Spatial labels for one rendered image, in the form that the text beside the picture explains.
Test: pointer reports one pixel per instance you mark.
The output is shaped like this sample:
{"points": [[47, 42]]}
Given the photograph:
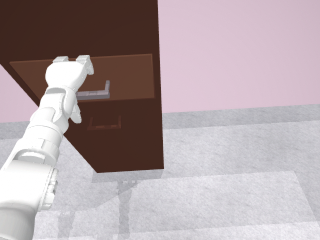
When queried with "handle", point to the handle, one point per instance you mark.
{"points": [[104, 128], [91, 95]]}

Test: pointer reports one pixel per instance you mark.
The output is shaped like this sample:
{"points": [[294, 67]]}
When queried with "left robot hand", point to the left robot hand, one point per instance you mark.
{"points": [[71, 74]]}

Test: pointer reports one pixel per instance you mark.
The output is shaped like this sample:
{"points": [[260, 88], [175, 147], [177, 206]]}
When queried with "drawer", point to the drawer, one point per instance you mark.
{"points": [[130, 76]]}

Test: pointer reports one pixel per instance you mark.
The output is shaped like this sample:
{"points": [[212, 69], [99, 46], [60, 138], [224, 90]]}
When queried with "left robot forearm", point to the left robot forearm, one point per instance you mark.
{"points": [[42, 138]]}

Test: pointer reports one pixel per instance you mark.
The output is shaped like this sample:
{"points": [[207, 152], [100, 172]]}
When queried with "cabinet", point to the cabinet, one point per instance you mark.
{"points": [[46, 29]]}

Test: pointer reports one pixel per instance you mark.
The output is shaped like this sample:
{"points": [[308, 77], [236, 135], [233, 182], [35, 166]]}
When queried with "robot left upper arm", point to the robot left upper arm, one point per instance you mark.
{"points": [[25, 189]]}

